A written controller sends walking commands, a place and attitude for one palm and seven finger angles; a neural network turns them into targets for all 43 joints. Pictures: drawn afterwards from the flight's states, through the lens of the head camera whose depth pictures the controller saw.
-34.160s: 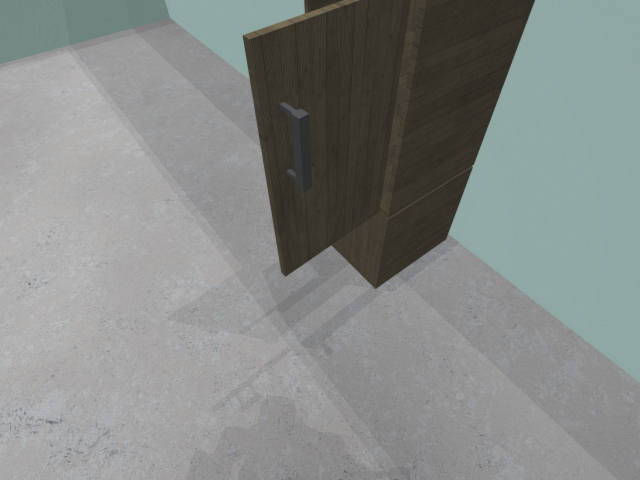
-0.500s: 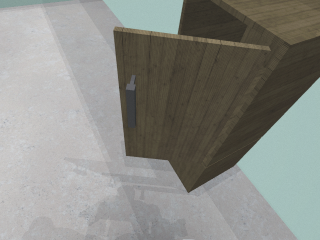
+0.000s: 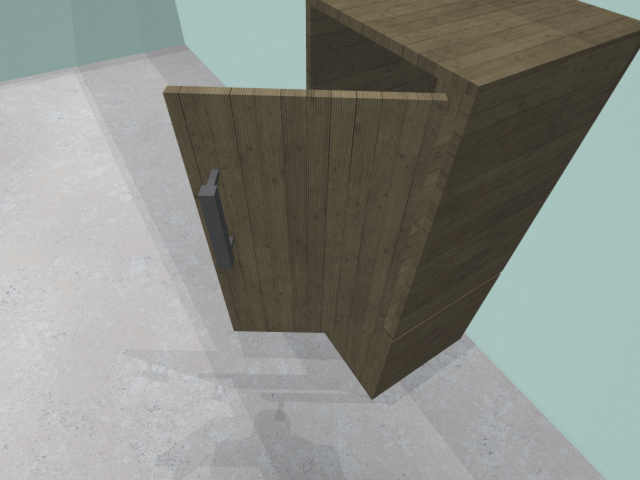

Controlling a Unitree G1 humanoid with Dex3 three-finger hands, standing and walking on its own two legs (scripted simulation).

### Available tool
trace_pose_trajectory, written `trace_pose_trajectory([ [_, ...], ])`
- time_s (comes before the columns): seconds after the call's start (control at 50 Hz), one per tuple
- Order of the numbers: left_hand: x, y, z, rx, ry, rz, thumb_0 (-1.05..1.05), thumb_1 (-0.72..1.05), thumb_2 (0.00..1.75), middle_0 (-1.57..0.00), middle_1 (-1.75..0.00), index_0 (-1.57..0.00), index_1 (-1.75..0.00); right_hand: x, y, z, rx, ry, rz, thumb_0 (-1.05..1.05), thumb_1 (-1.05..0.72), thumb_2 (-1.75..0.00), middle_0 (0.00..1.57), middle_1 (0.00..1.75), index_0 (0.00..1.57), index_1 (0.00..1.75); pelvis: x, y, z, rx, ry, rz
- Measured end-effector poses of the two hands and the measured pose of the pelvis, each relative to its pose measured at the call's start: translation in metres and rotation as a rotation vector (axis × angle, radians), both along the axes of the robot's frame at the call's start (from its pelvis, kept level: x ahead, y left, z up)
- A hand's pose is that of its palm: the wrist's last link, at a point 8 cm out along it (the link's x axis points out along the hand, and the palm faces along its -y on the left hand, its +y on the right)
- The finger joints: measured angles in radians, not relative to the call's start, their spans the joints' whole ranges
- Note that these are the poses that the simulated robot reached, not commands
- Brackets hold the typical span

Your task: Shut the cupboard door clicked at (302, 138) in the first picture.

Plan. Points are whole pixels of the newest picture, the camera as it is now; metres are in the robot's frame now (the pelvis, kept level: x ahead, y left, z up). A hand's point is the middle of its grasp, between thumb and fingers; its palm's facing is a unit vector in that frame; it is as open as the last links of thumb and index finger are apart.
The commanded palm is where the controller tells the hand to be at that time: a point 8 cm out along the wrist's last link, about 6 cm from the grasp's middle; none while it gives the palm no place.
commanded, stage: come to a stop and stand still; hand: left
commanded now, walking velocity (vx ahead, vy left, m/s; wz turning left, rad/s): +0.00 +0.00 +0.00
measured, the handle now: (220, 221) +0.47 +0.18 +0.05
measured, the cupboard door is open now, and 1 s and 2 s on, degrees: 57 57 57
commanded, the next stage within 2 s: look again from close up in 0.30 s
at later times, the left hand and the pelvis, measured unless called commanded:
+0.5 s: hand out of the picture +0.00 +0.15 -0.18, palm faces +0.01 -0.99 -0.17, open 7.4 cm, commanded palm none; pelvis +0.02 +0.00 -0.01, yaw -1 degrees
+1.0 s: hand out of the picture +0.05 +0.23 -0.18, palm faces -0.02 -0.97 -0.25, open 7.4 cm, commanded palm +0.12 +0.28 -0.08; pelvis +0.02 +0.04 -0.01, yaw -1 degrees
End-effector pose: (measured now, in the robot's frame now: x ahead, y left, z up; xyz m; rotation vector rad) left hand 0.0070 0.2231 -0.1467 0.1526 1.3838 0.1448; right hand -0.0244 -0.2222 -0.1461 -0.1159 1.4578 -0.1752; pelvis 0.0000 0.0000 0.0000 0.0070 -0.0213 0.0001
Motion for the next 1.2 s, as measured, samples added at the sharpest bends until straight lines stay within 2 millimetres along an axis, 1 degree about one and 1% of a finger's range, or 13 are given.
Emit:
trace_pose_trajectory([
  [0.1,-0.006,-0.010,-0.001,-0.011,0.018,0.011,0.01,0.93,0.90,-0.20,-0.29,-0.20,-0.30,-0.019,-0.002,0.002,0.003,0.058,-0.009,0.00,-0.91,-0.90,0.20,0.30,0.20,0.30,0.002,-0.007,0.000,-0.002,0.002,0.003],
  [0.2,-0.012,-0.019,-0.003,-0.024,0.044,0.021,0.01,0.92,0.90,-0.20,-0.29,-0.20,-0.30,-0.022,-0.001,0.002,0.009,0.080,-0.012,0.00,-0.91,-0.90,0.20,0.30,0.20,0.30,0.005,-0.010,0.000,-0.003,0.006,0.004],
  [0.3,-0.014,-0.025,-0.004,-0.038,0.066,0.031,0.01,0.92,0.90,-0.20,-0.29,-0.20,-0.30,-0.010,0.002,0.002,0.013,0.066,-0.005,0.00,-0.91,-0.90,0.20,0.30,0.20,0.30,0.010,-0.011,0.000,-0.002,0.012,0.004],
  [0.44,-0.011,-0.027,-0.006,-0.035,0.056,0.029,0.01,0.91,0.90,-0.20,-0.29,-0.20,-0.30,0.024,0.003,-0.002,0.007,-0.006,0.019,0.00,-0.92,-0.90,0.20,0.30,0.20,0.30,0.015,-0.007,-0.002,-0.016,0.023,-0.003],
  [0.58,0.003,-0.001,-0.007,-0.006,0.001,-0.005,0.01,0.91,0.90,-0.20,-0.30,-0.20,-0.30,0.063,0.006,-0.006,-0.020,-0.155,0.032,0.01,-0.93,-0.90,0.20,0.30,0.20,0.30,0.019,0.012,-0.010,-0.014,0.016,-0.013],
  [0.7,0.024,0.026,-0.005,0.026,-0.059,-0.020,0.00,0.91,0.90,-0.20,-0.29,-0.20,-0.30,0.083,0.018,-0.004,-0.019,-0.211,0.063,0.01,-0.94,-0.90,0.20,0.30,0.20,0.30,0.019,0.023,-0.011,-0.004,0.009,-0.016],
  [0.84,0.038,0.047,0.000,0.050,-0.085,-0.036,0.00,0.91,0.90,-0.20,-0.29,-0.20,-0.30,0.088,0.027,-0.002,-0.014,-0.213,0.086,0.00,-0.93,-0.90,0.20,0.30,0.20,0.30,0.018,0.031,-0.009,0.001,0.013,-0.018],
  [1.0,0.036,0.056,0.001,0.062,-0.062,-0.047,0.00,0.91,0.90,-0.20,-0.29,-0.20,-0.30,0.079,0.027,-0.002,-0.018,-0.169,0.085,0.00,-0.92,-0.90,0.20,0.30,0.20,0.30,0.018,0.036,-0.008,-0.001,0.020,-0.019],
  [1.02,0.045,0.060,0.006,0.063,-0.118,0.019,0.00,0.91,0.90,-0.20,-0.29,-0.20,-0.30,0.079,0.025,0.000,-0.034,-0.200,0.084,0.00,-0.91,-0.90,0.20,0.30,0.20,0.30,0.015,0.035,-0.010,-0.005,0.018,-0.012],
  [1.04,0.062,0.065,0.019,0.083,-0.248,0.046,0.01,0.90,0.90,-0.20,-0.30,-0.20,-0.30,0.081,0.022,0.003,-0.060,-0.262,0.080,0.00,-0.91,-0.90,0.20,0.30,0.21,0.30,0.012,0.034,-0.012,-0.004,0.019,-0.007],
  [1.14,0.148,0.059,0.114,0.104,-0.955,0.055,0.01,0.91,0.90,-0.22,-0.32,-0.22,-0.33,0.111,0.007,0.015,-0.083,-0.582,0.106,0.01,-0.91,-0.90,0.20,0.30,0.20,0.30,0.004,0.026,-0.028,0.023,0.062,0.049],
  [1.16,0.159,0.057,0.126,0.090,-1.072,0.045,0.01,0.91,0.90,-0.23,-0.33,-0.23,-0.34,0.119,0.004,0.014,-0.080,-0.629,0.121,0.01,-0.91,-0.90,0.20,0.30,0.20,0.30,0.001,0.024,-0.034,0.027,0.085,0.051],
  [1.2,0.173,0.052,0.138,0.045,-1.251,0.008,0.01,0.91,0.90,-0.25,-0.36,-0.25,-0.36,0.137,-0.004,0.012,-0.078,-0.705,0.148,0.01,-0.91,-0.90,0.20,0.30,0.20,0.30,-0.006,0.021,-0.045,0.017,0.131,0.044],
])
